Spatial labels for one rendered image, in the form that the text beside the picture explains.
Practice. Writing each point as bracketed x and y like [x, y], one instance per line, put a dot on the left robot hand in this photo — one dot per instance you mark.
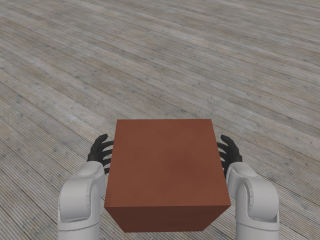
[97, 153]

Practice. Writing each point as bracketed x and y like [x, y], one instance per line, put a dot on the robot left forearm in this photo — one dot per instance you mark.
[79, 206]

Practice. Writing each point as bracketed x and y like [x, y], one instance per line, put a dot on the right robot hand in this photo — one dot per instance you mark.
[232, 154]

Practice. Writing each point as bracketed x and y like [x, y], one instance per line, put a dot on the carton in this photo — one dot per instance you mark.
[165, 175]

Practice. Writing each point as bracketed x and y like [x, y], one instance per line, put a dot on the robot right forearm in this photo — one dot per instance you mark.
[256, 203]

